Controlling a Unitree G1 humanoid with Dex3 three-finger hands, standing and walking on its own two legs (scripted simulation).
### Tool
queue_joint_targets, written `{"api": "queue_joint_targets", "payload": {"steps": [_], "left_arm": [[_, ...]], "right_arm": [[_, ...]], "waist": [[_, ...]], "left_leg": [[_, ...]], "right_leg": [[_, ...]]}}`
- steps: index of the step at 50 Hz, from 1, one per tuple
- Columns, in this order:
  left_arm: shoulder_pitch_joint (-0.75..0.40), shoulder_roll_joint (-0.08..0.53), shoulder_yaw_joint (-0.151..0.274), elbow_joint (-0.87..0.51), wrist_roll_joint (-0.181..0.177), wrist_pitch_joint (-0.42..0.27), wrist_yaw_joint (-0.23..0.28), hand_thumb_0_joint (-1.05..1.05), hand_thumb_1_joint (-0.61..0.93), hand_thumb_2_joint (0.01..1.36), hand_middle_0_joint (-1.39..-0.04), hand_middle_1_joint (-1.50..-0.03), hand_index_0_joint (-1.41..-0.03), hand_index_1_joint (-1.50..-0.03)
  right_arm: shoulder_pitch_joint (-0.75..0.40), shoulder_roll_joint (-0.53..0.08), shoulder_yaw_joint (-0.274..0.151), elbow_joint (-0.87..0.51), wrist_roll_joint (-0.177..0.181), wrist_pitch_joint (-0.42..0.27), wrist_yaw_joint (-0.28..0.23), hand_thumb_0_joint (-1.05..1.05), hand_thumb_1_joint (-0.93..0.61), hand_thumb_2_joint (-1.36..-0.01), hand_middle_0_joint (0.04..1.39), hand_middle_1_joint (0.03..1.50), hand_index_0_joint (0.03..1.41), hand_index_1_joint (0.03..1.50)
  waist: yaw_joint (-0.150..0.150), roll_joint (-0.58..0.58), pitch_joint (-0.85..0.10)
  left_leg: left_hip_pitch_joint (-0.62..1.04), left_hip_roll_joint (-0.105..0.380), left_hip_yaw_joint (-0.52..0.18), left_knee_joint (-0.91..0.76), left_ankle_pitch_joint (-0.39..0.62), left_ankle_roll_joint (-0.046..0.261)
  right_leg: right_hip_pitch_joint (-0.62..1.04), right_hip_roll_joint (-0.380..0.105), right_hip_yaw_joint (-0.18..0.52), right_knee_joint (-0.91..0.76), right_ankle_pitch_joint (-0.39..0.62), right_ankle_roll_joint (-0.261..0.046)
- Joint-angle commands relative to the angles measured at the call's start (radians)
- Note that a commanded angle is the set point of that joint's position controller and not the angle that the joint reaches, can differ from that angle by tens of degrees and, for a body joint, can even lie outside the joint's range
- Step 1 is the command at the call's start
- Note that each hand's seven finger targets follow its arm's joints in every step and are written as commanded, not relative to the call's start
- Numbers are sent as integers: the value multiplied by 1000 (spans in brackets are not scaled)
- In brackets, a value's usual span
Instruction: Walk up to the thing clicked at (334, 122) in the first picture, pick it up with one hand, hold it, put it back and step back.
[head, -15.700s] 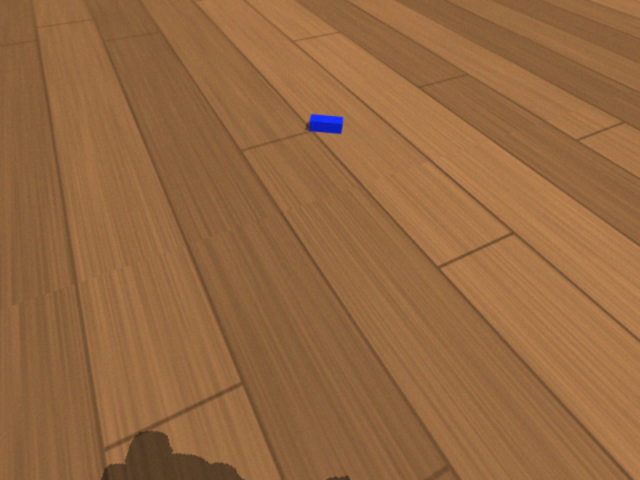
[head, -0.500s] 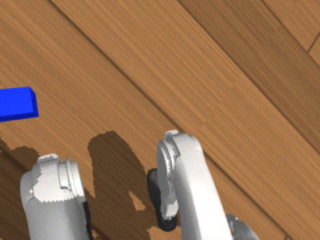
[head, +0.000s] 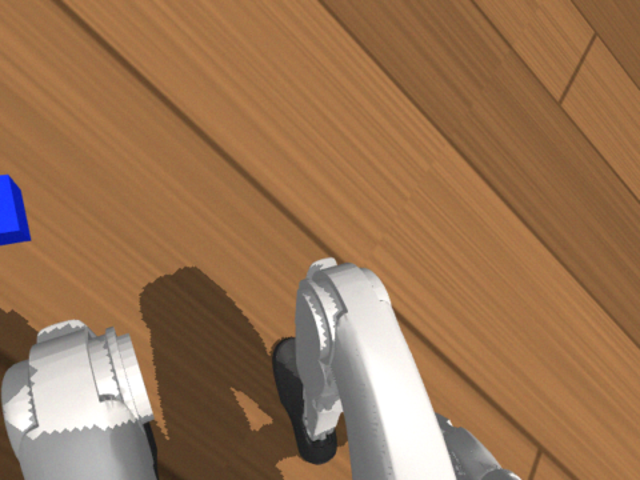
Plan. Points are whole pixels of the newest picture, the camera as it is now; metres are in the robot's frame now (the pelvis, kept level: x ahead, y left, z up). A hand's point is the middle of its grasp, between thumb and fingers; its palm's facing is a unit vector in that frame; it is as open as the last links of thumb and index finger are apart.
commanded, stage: rest palm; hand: left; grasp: from above
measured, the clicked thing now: out of the picture +0.46 +0.34 -0.27
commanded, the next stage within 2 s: close in 1.20 s
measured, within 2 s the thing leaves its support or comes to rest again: neither
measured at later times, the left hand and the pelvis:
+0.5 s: hand out of the picture +0.44 +0.35 -0.23, palm faces -0.47 -0.13 -0.87, open 14.2 cm; pelvis +0.01 +0.00 +0.00, yaw -2 degrees
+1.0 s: hand out of the picture +0.44 +0.33 -0.24, palm faces -0.44 -0.09 -0.89, open 14.2 cm; pelvis +0.01 +0.00 -0.01, yaw -3 degrees
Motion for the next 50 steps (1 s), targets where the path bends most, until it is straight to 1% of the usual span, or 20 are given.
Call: {"api": "queue_joint_targets", "payload": {"steps": [1, 5, 7, 9, 13, 16, 17, 19, 20, 22, 23, 26, 27, 28, 32, 38, 39, 44, 46, 50], "left_arm": [[-295, 268, 33, -134, -34, 18, 54, 0, -520, 989, -54, -1000, -60, -994], [-262, 299, 48, -132, -51, 20, 57, 0, -528, 983, -54, -1005, -60, -998], [-223, 338, 76, -139, -55, 21, 61, 0, -527, 974, -52, -1003, -60, -995], [-205, 315, 57, -128, -52, 27, 55, 0, -533, 974, -52, -996, -58, -988], [-140, 337, 88, -146, -76, 27, 54, 0, -534, 982, -56, -993, -58, -989], [-139, 305, 59, -143, -83, 28, 43, 0, -540, 978, -54, -984, -57, -981], [-145, 329, 86, -161, -88, 22, 44, 0, -536, 984, -57, -983, -58, -980], [-124, 326, 86, -150, -97, 22, 37, 0, -549, 1003, -61, -967, -52, -975], [-125, 361, 112, -133, -95, 18, 41, 0, -554, 1013, -63, -963, -49, -976], [-125, 368, 122, -162, -91, 4, 45, 0, -557, 1026, -67, -964, -48, -982], [-150, 306, 73, -171, -92, -2, 42, 0, -560, 1017, -68, -956, -48, -975], [-179, 291, 51, -170, -93, -19, 41, 0, -570, 1012, -62, -957, -41, -977], [-172, 338, 86, -146, -91, -24, 51, 0, -563, 1011, -62, -967, -44, -985], [-170, 345, 88, -147, -82, -28, 56, 0, -559, 1021, -65, -962, -44, -982], [-193, 268, 28, -147, -68, -37, 75, 0, -560, 1010, -60, -977, -43, -994], [-185, 289, 23, -109, -41, -22, 119, 0, -542, 1036, -67, -994, -49, -1012], [-194, 286, 27, -112, -56, -21, 128, 0, -537, 1008, -59, -991, -49, -1000], [-176, 267, 3, -66, -48, 14, 149, 0, -530, 986, -58, -993, -53, -997], [-190, 299, 17, -61, -49, 23, 159, 0, -538, 1002, -61, -998, -51, -1007], [-199, 275, 2, -85, -73, 38, 157, 0, -532, 995, -63, -1000, -55, -1007]], "right_arm": [[194, -314, -76, -3, -13, -28, -14, 0, -892, -896, 200, 300, 200, 300], [172, -324, -62, -23, -17, -45, -12, 0, -896, -898, 200, 299, 200, 299], [168, -324, -54, -26, -24, -45, -13, 0, -896, -898, 200, 300, 199, 300], [194, -320, -45, -12, -32, -47, -5, 0, -896, -898, 200, 300, 199, 300], [162, -334, -46, -37, -32, -51, -1, 0, -897, -898, 200, 299, 200, 300], [171, -330, -40, -26, -42, -54, 9, 0, -897, -899, 200, 300, 200, 300], [164, -344, -49, -31, -37, -55, 11, 0, -896, -898, 200, 300, 200, 300], [179, -351, -48, -34, -41, -57, 15, 0, -896, -899, 200, 300, 200, 300], [182, -357, -53, -21, -41, -53, 14, 0, -897, -899, 200, 300, 200, 300], [179, -352, -51, -26, -42, -46, 14, 0, -896, -900, 200, 300, 200, 300], [154, -345, -44, -49, -45, -49, 17, 0, -898, -901, 200, 300, 200, 300], [142, -345, -43, -41, -52, -53, 21, 0, -898, -902, 200, 299, 199, 299], [143, -358, -49, -26, -46, -50, 17, 0, -898, -902, 200, 300, 200, 300], [151, -365, -52, -29, -49, -47, 15, 0, -897, -902, 200, 300, 200, 300], [118, -340, -37, -22, -61, -50, 22, 0, -898, -903, 200, 300, 199, 300], [117, -352, -29, -9, -66, -60, 28, 0, -897, -902, 200, 300, 200, 300], [117, -354, -28, -2, -66, -62, 31, 0, -897, -902, 200, 300, 200, 300], [101, -363, -23, -7, -70, -83, 42, 0, -897, -902, 200, 300, 199, 300], [99, -368, -13, -9, -66, -87, 42, 0, -899, -903, 200, 300, 200, 300], [94, -372, -19, -1, -65, -109, 52, 0, -898, -902, 200, 300, 200, 300]], "waist": [[-30, 447, -625], [-26, 471, -645], [-8, 468, -651], [-21, 480, -613], [9, 462, -636], [-17, 460, -620], [-11, 468, -631], [-22, 460, -621], [-23, 443, -609], [-12, 461, -613], [-27, 463, -597], [-41, 457, -580], [-38, 460, -578], [-41, 453, -572], [-43, 467, -548], [-42, 478, -564], [-41, 489, -557], [-48, 482, -526], [-47, 481, -542], [-46, 479, -535]], "left_leg": [[553, -1, 103, -251, 78, 21], [567, 8, 101, -228, 115, 16], [543, 6, 108, -220, 129, 18], [539, 7, 113, -216, 141, 17], [546, 12, 100, -212, 178, 15], [562, 16, 96, -198, 207, 15], [569, 18, 89, -200, 219, 13], [580, 19, 85, -188, 241, 15], [559, 23, 83, -182, 217, 16], [562, 22, 81, -194, 221, 13], [559, 21, 82, -192, 211, 10], [562, 23, 76, -187, 167, 11], [548, 25, 71, -195, 143, 11], [546, 23, 74, -194, 144, 11], [560, 23, 69, -200, 127, 6], [577, 24, 68, -192, 170, 4], [574, 23, 65, -203, 173, 0], [559, 23, 60, -203, 148, 0], [547, 24, 57, -205, 151, 2], [532, 25, 54, -204, 111, 2]], "right_leg": [[239, 32, -129, -208, 155, -85], [274, 38, -131, -192, 195, -86], [314, 42, -122, -202, 214, -85], [309, 42, -124, -193, 225, -84], [342, 48, -135, -193, 255, -83], [347, 49, -137, -183, 283, -79], [345, 48, -145, -179, 287, -81], [358, 48, -143, -181, 306, -76], [352, 48, -144, -180, 290, -78], [370, 48, -143, -186, 289, -79], [355, 47, -145, -183, 278, -83], [329, 52, -153, -184, 244, -79], [330, 53, -157, -189, 227, -80], [333, 50, -156, -190, 227, -79], [296, 55, -167, -178, 209, -82], [313, 59, -169, -172, 249, -81], [300, 57, -176, -164, 248, -82], [275, 59, -178, -153, 232, -83], [290, 60, -179, -160, 240, -83], [274, 60, -175, -163, 207, -81]]}}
